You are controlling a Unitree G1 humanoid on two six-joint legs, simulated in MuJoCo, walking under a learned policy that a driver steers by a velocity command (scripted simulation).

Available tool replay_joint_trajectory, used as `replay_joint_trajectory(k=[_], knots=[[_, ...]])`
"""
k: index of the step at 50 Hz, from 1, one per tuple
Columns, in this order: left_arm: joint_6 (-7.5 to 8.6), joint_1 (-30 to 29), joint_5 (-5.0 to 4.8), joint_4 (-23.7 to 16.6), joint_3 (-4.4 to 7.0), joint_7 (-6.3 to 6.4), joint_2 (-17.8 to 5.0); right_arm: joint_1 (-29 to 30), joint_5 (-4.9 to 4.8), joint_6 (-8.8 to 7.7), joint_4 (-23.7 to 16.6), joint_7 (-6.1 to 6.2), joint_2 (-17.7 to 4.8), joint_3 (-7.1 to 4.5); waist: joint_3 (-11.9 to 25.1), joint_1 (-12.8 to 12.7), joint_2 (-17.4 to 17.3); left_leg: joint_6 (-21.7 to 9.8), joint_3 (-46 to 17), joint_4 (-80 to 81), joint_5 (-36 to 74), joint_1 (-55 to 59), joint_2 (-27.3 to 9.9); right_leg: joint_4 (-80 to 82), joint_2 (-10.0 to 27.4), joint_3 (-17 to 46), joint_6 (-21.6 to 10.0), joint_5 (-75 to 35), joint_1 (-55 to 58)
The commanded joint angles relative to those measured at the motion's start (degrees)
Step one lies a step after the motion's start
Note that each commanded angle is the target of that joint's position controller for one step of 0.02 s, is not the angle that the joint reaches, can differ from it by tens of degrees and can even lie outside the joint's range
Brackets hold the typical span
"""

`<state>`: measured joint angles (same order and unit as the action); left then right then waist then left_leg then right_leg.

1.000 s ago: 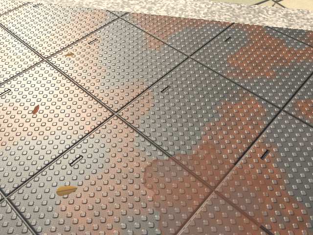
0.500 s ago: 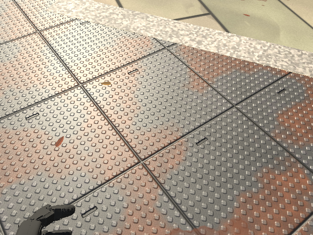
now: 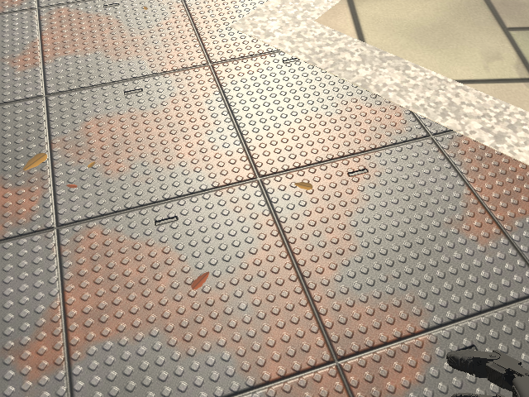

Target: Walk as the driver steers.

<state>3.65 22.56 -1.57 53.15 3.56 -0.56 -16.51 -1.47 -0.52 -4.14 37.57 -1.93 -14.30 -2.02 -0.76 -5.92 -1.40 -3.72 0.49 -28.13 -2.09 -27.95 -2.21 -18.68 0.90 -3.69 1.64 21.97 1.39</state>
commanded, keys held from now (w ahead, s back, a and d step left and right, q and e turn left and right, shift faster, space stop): no key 1.00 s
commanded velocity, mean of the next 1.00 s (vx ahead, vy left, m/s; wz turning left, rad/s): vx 0.09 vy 0.00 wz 0.02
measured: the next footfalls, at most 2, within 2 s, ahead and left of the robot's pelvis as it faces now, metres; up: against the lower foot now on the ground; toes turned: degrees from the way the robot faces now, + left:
right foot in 0.40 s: +0.20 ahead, -0.12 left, +0.00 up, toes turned -1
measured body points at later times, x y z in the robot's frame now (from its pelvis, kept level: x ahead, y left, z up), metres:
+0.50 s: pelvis +0.13 +0.01 +0.01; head +0.14 +0.01 +0.46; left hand +0.25 +0.28 -0.11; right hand +0.24 -0.24 -0.12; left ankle +0.12 +0.11 -0.73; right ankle +0.16 -0.12 -0.73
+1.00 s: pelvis +0.15 +0.00 +0.01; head +0.16 +0.01 +0.46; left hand +0.24 +0.26 -0.13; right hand +0.21 -0.26 -0.14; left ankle +0.12 +0.11 -0.73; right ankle +0.16 -0.12 -0.73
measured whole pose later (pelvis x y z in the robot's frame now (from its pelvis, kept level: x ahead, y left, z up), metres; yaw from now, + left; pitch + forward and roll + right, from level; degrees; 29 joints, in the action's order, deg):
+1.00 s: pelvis +0.15 +0.00 +0.01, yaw +0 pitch -2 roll +0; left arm -0.6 7.1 0.2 59.6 2.2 1.8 -13.4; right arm -10.1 0.3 0.4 60.1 1.8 -13.2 -1.8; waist -2.5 0.0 0.4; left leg -0.8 2.2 -27.8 -17.6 -8.5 0.1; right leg -28.5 1.1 0.0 0.8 14.2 -12.7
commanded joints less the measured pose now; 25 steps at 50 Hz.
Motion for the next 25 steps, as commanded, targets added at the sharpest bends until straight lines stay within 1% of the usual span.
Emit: replay_joint_trajectory(k=[1,2,3,4,5,6,7,8,9,11,12,14,16,17,18,19,20,21,22,23,24,25], knots=[[0.56,-3.6,2.34,-5.4,-0.03,0.88,-5.6,-21.0,2.31,-0.55,1.4,1.31,-14.9,-5.08,16.8,12.9,-3.0,-6.7,-12.6,-1.5,25.8,37.5,-11.5,-32.2,4.4,0.4,-2.8,-25.9,-18.0],[1.39,5.3,2.13,-4.5,-1.7,0.38,-0.6,-20.2,2.22,0.06,1.6,1.07,-17.2,-5.02,24.4,8.3,-16.3,-17.1,-32.2,1.0,33.2,50.4,-23.8,-49.0,-3.4,4.0,0.1,15.5,-35.0],[1.53,2.8,0.9,-3.0,-0.04,0.27,-7.1,-20.4,1.21,0.49,1.5,0.76,-12.2,-4.06,23.5,10.9,-8.0,-15.7,-30.3,2.6,31.3,45.8,-20.9,-53.9,-0.8,9.9,0.0,15.8,-37.1],[1.4,-2.0,-0.09,-4.6,0.29,0.25,-8.0,-16.3,0.76,0.4,1.3,0.69,-10.0,-3.17,15.2,9.7,-6.5,-13.6,-21.4,3.0,33.8,39.4,-18.2,-53.7,1.5,8.2,-0.2,12.8,-40.4],[0.94,-4.2,0.36,-4.6,0.14,0.68,-6.9,-12.4,0.63,0.29,1.3,0.55,-8.3,-2.58,11.3,8.0,-2.5,-11.7,-16.9,4.6,33.2,32.5,-15.1,-50.5,3.7,7.0,0.0,8.8,-39.4],[0.15,-5.2,1.1,-4.7,0.37,1.07,-6.7,-9.4,0.66,0.23,1.2,0.39,-7.0,-2.23,8.5,6.4,-1.9,-10.8,-14.0,6.8,31.5,26.2,-13.3,-47.1,5.0,6.7,0.4,5.8,-37.0],[-0.9,-4.1,1.21,-4.4,0.34,1.27,-5.6,-7.5,1.21,0.05,1.5,0.3,-6.3,-2.01,7.9,4.3,-3.0,-10.1,-11.5,9.0,30.9,20.4,-12.1,-44.6,5.8,7.0,0.8,3.2,-31.6],[-1.71,-2.9,1.33,-3.9,0.17,1.5,-4.4,-6.3,1.8,-0.29,2.0,0.28,-5.8,-1.92,8.0,3.1,-3.7,-10.3,-9.5,10.2,31.8,16.3,-11.2,-42.6,5.4,6.6,1.2,0.8,-27.4],[-2.19,-2.2,1.4,-3.7,0.0,1.68,-3.4,-5.3,2.1,-0.53,2.5,0.4,-6.0,-1.95,8.0,2.1,-4.3,-10.7,-7.4,10.9,32.8,14.0,-10.6,-39.5,5.1,6.2,1.6,-0.8,-25.0],[-2.59,-4.0,1.86,-4.1,-0.29,2.02,-2.7,-3.8,2.1,-0.53,3.5,0.94,-6.7,-2.07,7.7,1.8,-4.8,-10.3,-4.6,11.6,31.8,11.6,-9.5,-31.6,4.7,5.8,1.8,-4.5,-22.2],[-2.73,-5.6,2.06,-4.4,-0.5,2.07,-2.4,-4.0,1.99,-0.34,4.1,1.23,-7.1,-2.13,7.9,2.3,-4.9,-10.0,-4.0,11.7,30.0,11.6,-9.2,-28.3,4.6,5.6,1.7,-7.0,-21.1],[-3.14,-8.2,2.01,-4.7,-0.42,2.09,-3.1,-5.4,1.87,0.22,5.8,1.62,-7.7,-2.17,8.1,3.6,-4.7,-9.6,-4.4,12.3,24.0,12.3,-9.4,-23.8,4.1,5.4,1.5,-10.6,-19.4],[-3.6,-10.4,1.88,-5.1,-0.18,2.07,-3.8,-6.1,1.76,0.74,7.2,1.71,-7.6,-1.93,7.0,4.4,-4.4,-9.3,-5.7,12.6,15.3,12.4,-9.8,-20.1,3.9,5.7,0.9,-10.9,-18.2],[-3.71,-11.1,1.95,-5.3,-0.09,2.06,-4.0,-6.1,1.58,0.98,7.8,1.71,-7.3,-1.74,6.3,4.4,-4.2,-8.8,-6.3,12.2,10.7,12.3,-9.7,-17.6,3.7,5.5,0.4,-10.9,-17.2],[-3.68,-11.0,2.18,-5.1,-0.05,2.03,-3.8,-5.7,1.19,1.22,8.2,1.72,-6.8,-1.48,5.6,3.7,-3.7,-7.8,-6.4,11.2,5.4,11.7,-8.9,-13.4,3.2,4.9,-0.3,-12.7,-14.9],[-3.57,-11.0,2.67,-4.9,-0.05,2.02,-3.9,-6.3,0.8,1.38,8.9,1.72,-5.9,-1.11,5.0,3.3,-2.7,-5.8,-6.2,10.1,-0.8,11.3,-7.2,-8.0,3.0,4.8,-1.1,-16.7,-12.1],[-3.44,-11.4,3.14,-5.2,0.18,2.17,-5.4,-8.3,1.08,1.38,9.7,1.75,-4.7,-0.62,4.5,4.0,-0.5,-3.1,-5.9,8.5,-6.6,10.4,-5.0,-5.4,5.3,7.4,-2.0,-23.8,-9.2],[-3.44,-12.1,3.0,-5.8,0.66,2.52,-8.5,-11.5,2.07,1.2,10.3,1.72,-4.3,-0.53,4.4,6.8,4.4,-0.7,-3.9,5.6,-12.8,8.4,-1.3,-6.2,8.8,10.2,-3.6,-31.5,-6.8],[-3.64,-14.4,2.17,-5.1,0.91,2.51,-9.0,-15.1,1.89,1.36,11.2,1.95,-3.4,-0.44,4.4,9.7,10.8,0.9,-1.0,6.4,-15.2,9.7,1.7,-6.5,9.0,10.5,-5.9,-23.4,-9.9],[-3.67,-15.5,1.79,-5.3,0.44,1.99,-5.5,-12.1,1.95,1.88,11.5,2.39,-4.7,-0.49,2.7,7.4,9.2,1.9,-0.1,5.7,-13.5,13.1,1.9,-5.0,6.9,9.8,-5.2,-15.4,-14.4],[-3.47,-15.7,2.16,-4.8,-0.04,1.75,-3.9,-9.9,1.54,2.46,11.3,2.75,-5.5,-0.79,1.8,6.7,7.8,1.8,-0.2,5.3,-11.8,13.9,1.5,-4.6,5.8,9.0,-3.9,-13.7,-15.9],[-3.19,-15.8,2.39,-4.5,-0.17,1.6,-3.7,-9.4,1.27,2.98,11.6,3.06,-5.4,-0.82,1.5,6.4,6.9,1.4,-0.6,5.0,-9.9,14.3,1.0,-5.0,4.9,8.1,-3.0,-15.9,-15.8]])
Keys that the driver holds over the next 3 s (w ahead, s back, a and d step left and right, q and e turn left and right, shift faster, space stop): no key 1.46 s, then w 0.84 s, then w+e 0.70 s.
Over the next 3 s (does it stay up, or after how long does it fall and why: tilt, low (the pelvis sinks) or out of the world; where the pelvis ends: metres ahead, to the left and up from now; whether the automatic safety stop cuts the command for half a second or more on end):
stays up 0.87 -0.11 0.01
